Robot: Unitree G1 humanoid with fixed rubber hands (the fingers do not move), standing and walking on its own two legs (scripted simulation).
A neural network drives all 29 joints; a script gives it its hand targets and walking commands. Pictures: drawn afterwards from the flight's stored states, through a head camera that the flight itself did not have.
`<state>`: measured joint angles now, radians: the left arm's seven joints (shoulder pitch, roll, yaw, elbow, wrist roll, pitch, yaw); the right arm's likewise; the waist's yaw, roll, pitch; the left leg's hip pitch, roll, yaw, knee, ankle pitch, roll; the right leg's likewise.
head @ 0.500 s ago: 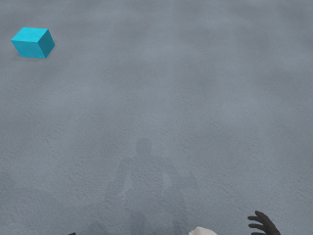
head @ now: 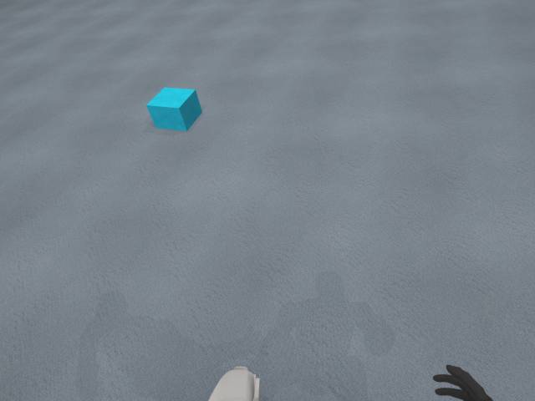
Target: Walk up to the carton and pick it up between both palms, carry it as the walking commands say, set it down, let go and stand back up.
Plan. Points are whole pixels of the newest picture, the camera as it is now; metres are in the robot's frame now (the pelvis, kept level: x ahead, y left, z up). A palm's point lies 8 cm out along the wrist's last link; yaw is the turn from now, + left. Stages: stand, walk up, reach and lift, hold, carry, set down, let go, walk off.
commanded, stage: walk up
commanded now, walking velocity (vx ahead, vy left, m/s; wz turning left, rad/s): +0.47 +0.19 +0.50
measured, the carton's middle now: (175, 108) +2.03 +0.92 -0.69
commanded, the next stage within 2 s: none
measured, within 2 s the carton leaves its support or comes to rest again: neither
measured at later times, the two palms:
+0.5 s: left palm (112, 303) +0.32 +0.39 -0.12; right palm (385, 347) +0.25 -0.14 -0.11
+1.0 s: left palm (113, 284) +0.36 +0.40 -0.10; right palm (326, 191) +0.65 -0.06 -0.14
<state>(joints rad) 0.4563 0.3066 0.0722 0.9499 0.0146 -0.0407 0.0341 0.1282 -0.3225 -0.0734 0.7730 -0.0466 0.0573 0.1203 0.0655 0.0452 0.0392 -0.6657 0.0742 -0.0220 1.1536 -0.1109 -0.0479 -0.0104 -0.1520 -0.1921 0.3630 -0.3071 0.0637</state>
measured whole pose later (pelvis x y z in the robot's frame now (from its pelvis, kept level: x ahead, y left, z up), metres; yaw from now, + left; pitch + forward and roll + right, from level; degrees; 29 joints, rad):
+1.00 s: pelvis +0.49 +0.15 +0.00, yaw +20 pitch +0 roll +2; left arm 0.39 0.24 0.07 1.00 0.02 -0.08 0.00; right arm 0.22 -0.27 -0.06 0.91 -0.04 0.00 0.06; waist 0.05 0.05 0.05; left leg -0.58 0.08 -0.01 1.09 -0.15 -0.02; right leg -0.19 -0.11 -0.15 0.42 -0.22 0.01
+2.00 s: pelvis +0.90 +0.36 +0.01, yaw +21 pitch -1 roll +3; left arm 0.40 0.20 0.05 1.04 0.01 -0.09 0.00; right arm 0.23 -0.25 -0.07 0.98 -0.04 -0.01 0.04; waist 0.05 0.05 0.05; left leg -0.55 0.10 0.02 1.04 -0.11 -0.03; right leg -0.15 -0.08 -0.13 0.37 -0.22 -0.02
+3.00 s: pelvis +1.33 +0.56 +0.00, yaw +22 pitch +0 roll +3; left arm 0.30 0.21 0.05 1.03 0.01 -0.08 0.00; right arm 0.28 -0.25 -0.08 1.01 -0.04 -0.02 0.03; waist 0.02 0.04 0.04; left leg -0.48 0.09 0.03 1.12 -0.18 -0.01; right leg -0.22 -0.08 -0.15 0.40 -0.18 -0.03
